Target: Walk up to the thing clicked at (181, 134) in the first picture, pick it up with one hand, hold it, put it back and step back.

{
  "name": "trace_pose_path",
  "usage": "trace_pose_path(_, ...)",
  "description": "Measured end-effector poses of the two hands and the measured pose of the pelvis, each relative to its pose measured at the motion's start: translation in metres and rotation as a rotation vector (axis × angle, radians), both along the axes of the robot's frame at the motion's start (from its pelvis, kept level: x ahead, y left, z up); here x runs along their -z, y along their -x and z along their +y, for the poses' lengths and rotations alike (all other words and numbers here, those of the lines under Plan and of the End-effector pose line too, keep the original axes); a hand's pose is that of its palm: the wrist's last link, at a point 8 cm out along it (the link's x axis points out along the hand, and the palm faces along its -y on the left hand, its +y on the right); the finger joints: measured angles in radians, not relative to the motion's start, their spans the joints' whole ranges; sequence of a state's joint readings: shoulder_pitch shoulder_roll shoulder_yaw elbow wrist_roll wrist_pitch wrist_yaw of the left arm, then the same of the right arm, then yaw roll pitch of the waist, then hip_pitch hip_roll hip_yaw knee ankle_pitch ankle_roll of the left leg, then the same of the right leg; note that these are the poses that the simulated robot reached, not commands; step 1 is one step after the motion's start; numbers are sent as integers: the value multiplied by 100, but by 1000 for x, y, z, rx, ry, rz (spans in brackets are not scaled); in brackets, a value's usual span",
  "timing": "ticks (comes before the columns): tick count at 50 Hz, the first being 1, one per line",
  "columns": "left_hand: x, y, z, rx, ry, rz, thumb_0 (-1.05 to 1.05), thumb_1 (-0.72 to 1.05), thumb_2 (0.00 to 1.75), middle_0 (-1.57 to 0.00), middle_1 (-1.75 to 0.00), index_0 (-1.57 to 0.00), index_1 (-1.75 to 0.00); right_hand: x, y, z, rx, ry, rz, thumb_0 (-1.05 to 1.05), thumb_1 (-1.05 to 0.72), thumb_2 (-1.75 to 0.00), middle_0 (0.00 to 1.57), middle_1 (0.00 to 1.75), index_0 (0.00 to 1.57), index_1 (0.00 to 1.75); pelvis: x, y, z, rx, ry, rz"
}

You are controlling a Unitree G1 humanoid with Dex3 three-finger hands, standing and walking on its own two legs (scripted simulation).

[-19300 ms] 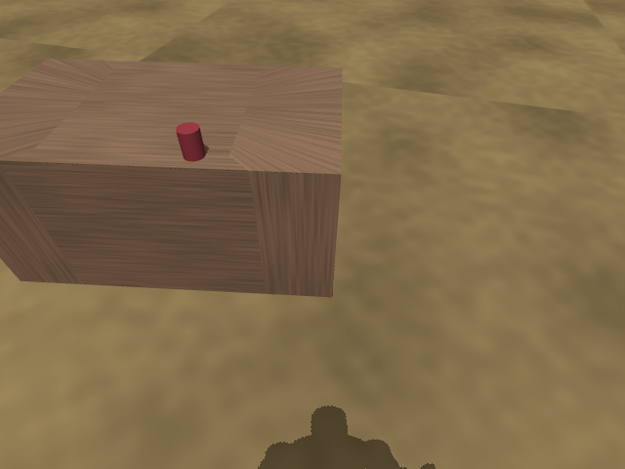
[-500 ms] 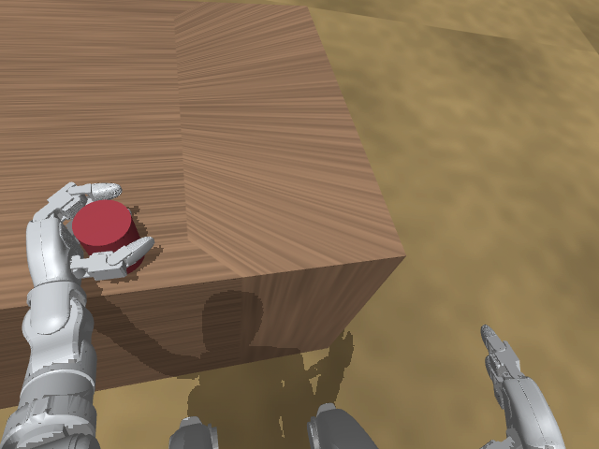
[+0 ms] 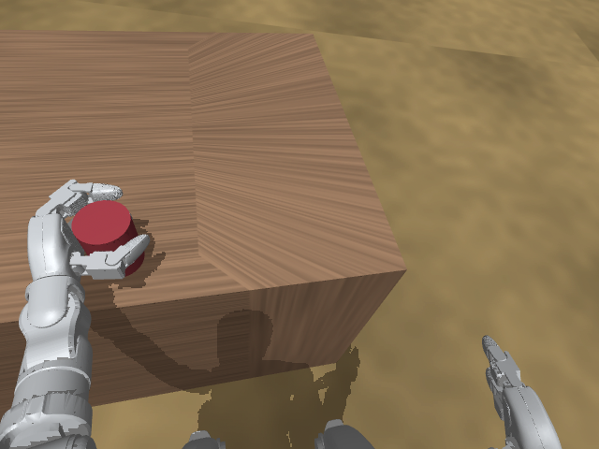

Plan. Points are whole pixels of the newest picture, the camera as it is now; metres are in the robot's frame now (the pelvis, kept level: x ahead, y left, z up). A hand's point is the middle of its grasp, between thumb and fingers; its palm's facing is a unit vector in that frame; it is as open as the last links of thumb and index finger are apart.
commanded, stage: settle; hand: left
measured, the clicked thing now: (111, 240) +0.44 +0.21 +0.02
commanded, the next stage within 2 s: lift in 0.40 s
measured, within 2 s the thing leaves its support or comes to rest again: neither
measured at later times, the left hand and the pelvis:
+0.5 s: hand (99, 220) +0.44 +0.21 +0.06, palm faces +0.15 -0.99 -0.01, open 9.2 cm; pelvis +0.00 +0.00 +0.02, yaw +0 degrees
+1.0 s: hand (89, 204) +0.42 +0.19 +0.13, palm faces +0.13 -0.99 -0.02, open 9.2 cm; pelvis +0.02 +0.00 +0.04, yaw +0 degrees
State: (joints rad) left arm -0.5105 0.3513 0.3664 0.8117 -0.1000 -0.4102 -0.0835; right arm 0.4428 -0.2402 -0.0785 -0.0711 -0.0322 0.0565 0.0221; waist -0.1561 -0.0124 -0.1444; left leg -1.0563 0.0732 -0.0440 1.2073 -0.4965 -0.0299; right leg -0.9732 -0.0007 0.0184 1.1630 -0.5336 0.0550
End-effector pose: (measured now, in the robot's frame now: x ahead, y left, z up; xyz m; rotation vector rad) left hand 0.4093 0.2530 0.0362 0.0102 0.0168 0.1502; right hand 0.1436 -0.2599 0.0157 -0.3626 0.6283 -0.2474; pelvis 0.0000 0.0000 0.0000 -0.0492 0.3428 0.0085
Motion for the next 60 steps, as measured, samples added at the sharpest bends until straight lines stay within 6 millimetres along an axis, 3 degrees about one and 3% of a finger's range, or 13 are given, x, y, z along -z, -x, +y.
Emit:
trace_pose_path(24,-28,-3,3,-4,2,-1,-1,-27,101,-74,-104,-78,-103,6,-3,-2,21,-42,49,-1,52,-6,6,5,6,5,-15,-4,0,1,-8,-33)
trace_pose_path(39,-52,2,-6,20,9,-18,-1,-27,102,-73,-106,-77,-105,-14,-10,-9,45,-35,11,-1,53,-6,6,5,6,5,-29,-14,0,6,-16,-74)
trace_pose_path(52,-97,25,-11,18,-11,-50,-1,-27,103,-73,-106,-77,-104,-14,-23,-6,67,-101,-8,-1,53,-5,6,5,6,5,-44,-25,2,4,-23,-138)
trace_pose_path(60,-112,47,-17,5,-4,-34,-1,-28,103,-73,-106,-77,-105,-13,-21,-9,78,-129,-4,-1,53,-5,6,5,6,5,-52,-23,-1,2,-34,-182)
